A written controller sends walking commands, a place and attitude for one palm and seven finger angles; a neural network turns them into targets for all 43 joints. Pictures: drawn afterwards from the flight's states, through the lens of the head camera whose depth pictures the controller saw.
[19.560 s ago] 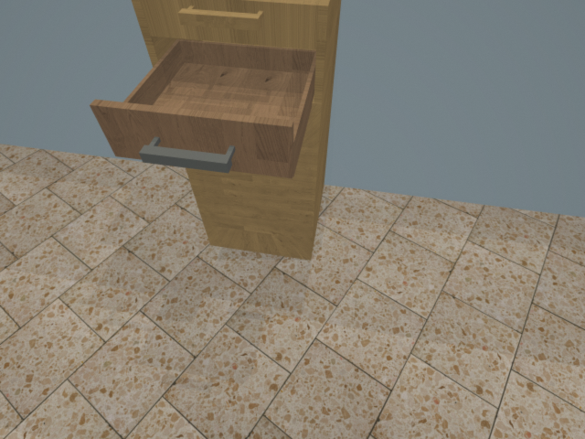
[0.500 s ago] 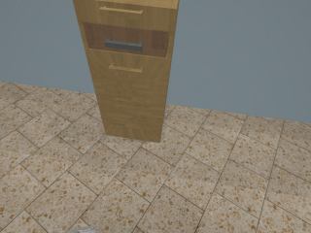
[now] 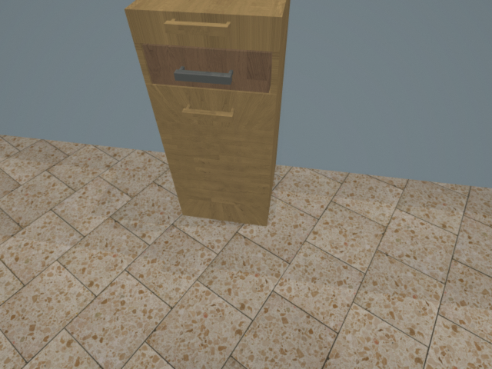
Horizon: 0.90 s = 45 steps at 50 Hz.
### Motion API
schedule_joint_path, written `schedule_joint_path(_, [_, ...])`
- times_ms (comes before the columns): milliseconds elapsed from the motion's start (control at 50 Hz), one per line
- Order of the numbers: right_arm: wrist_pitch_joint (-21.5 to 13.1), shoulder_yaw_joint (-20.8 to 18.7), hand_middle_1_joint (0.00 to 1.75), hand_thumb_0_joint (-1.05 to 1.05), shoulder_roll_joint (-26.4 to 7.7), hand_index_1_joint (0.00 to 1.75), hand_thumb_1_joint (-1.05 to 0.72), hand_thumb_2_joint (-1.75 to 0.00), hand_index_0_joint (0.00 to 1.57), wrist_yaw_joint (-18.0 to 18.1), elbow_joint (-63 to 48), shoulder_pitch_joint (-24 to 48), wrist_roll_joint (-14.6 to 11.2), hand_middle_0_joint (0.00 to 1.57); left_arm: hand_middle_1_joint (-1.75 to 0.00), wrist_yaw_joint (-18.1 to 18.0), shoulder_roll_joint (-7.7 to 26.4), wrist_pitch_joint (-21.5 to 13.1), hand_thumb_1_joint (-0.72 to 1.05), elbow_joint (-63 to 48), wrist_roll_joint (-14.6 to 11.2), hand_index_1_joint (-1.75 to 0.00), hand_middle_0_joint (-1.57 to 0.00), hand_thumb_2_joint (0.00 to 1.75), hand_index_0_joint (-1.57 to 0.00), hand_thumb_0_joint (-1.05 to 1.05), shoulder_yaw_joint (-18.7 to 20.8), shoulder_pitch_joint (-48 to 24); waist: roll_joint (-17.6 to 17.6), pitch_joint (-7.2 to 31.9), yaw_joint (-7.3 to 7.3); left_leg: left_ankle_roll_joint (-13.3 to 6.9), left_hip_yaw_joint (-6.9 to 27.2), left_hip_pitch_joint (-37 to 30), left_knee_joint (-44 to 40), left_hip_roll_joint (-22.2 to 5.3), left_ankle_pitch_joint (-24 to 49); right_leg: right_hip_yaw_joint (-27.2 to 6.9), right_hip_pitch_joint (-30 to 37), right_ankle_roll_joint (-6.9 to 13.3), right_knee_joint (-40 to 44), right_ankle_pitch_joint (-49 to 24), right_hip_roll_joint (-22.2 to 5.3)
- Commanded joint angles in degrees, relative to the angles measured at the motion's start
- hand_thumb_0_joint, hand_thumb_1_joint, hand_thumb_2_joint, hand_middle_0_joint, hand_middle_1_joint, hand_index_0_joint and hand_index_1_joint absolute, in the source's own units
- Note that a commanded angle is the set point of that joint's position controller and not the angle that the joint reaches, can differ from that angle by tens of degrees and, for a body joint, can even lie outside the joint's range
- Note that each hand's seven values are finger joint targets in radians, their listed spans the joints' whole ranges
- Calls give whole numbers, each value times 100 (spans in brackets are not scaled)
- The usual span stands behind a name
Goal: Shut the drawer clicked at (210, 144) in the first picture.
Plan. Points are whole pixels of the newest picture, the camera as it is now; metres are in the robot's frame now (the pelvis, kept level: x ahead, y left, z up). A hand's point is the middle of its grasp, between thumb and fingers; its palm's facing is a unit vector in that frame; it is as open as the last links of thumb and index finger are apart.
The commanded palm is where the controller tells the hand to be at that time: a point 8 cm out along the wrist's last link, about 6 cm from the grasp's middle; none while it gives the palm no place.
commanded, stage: let the arm hang, fingers relaxed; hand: left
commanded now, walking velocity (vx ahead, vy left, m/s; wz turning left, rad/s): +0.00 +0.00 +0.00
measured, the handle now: (204, 73) +0.90 +0.17 +0.03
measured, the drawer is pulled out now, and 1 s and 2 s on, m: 0.00 0.00 0.00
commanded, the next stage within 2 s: look to check the result in 0.32 s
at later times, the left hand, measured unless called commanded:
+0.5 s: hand out of the picture -0.01 +0.15 -0.18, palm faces +0.05 -0.98 -0.17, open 7.4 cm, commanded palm none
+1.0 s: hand out of the picture +0.01 +0.14 -0.17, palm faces +0.05 -0.98 -0.17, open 7.4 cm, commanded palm none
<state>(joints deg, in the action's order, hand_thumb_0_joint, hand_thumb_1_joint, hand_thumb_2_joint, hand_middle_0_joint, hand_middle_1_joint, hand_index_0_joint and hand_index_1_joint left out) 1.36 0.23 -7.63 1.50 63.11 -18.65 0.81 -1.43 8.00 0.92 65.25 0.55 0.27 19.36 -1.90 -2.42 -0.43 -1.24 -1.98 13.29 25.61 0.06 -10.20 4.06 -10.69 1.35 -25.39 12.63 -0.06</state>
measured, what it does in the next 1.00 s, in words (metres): stands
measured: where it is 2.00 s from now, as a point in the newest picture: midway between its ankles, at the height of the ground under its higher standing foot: outside the picture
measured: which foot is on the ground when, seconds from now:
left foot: down 0.00-1.00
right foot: down 0.00-1.00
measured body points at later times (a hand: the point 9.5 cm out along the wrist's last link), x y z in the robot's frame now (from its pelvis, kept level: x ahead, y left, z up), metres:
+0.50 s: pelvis +0.01 -0.01 +0.00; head +0.02 -0.01 +0.45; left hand -0.01 +0.20 -0.16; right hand -0.03 -0.20 -0.17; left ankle +0.04 +0.10 -0.74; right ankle +0.02 -0.10 -0.74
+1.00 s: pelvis +0.02 -0.02 +0.00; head +0.03 -0.02 +0.45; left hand +0.01 +0.19 -0.16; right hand +0.00 -0.22 -0.17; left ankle +0.04 +0.10 -0.74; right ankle +0.02 -0.10 -0.74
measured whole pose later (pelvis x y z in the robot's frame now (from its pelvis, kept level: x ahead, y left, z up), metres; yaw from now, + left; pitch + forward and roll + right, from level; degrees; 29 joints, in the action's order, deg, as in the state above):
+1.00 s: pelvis +0.02 -0.02 +0.00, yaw +0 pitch -2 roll +0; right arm 0.3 -0.3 -6.1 2.5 65.0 -17.1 0.6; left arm -2.1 5.9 -0.4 65.8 0.5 1.0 17.1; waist -0.9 -2.8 -0.6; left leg 0.1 -1.6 11.3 24.8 -0.9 -11.7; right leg 4.3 -8.5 2.4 -24.2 14.1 1.0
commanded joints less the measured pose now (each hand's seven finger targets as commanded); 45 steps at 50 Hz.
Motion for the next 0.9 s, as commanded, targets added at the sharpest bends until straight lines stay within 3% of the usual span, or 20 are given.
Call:
schedule_joint_path(0, [-46,-115,30,0,-370,30,-90,-90,20,35,4,-486,27,20,-30,-76,549,-120,90,-114,-6,-30,-20,90,-20,0,94,236,167,-456,-36,-110,519,4,-512,-437,-497,-685,-717,222,878,972,-577])
schedule_joint_path(200, [-69,-142,30,0,-196,30,-90,-90,20,75,72,-558,38,20,-30,-99,327,-134,90,-41,6,-30,-20,90,-20,0,137,307,-26,-515,-10,-96,531,174,-551,-448,-565,-648,-645,218,794,818,-525])
schedule_joint_path(300, [-90,-149,30,0,-170,30,-90,-90,20,88,78,-601,36,20,-30,-104,287,-151,90,-45,-1,-30,-20,90,-20,0,159,292,75,-379,-10,-80,502,134,-490,-450,-359,-624,-504,215,762,639,-540])
schedule_joint_path(440, [-124,-142,30,0,-172,30,-90,-90,20,105,109,-611,16,20,-30,-118,288,-172,90,-42,-8,-30,-20,90,-20,0,160,288,99,-239,-6,-82,516,5,-455,-521,144,-544,-270,186,662,90,-545])
schedule_joint_path(540, [-99,-140,30,0,-184,30,-90,-90,20,101,130,-564,20,20,-30,-121,300,-158,90,-18,-11,-30,-20,90,-20,0,147,276,94,-398,-10,-75,519,-6,-495,-515,-26,-550,-392,187,715,272,-539])
schedule_joint_path(700, [-119,-144,30,0,-220,30,-90,-90,20,103,131,-509,8,20,-30,-120,325,-180,90,-20,-9,-30,-20,90,-20,0,154,258,230,-269,-11,-69,484,-128,-478,-527,186,-575,-238,168,736,23,-556])
schedule_joint_path(880, [-122,-136,30,0,-242,30,-90,-90,20,109,157,-395,5,20,-30,-122,339,-193,90,-17,-11,-30,-20,90,-20,0,148,260,148,-264,-9,-50,449,-241,-460,-541,362,-577,-185,161,743,-215,-560])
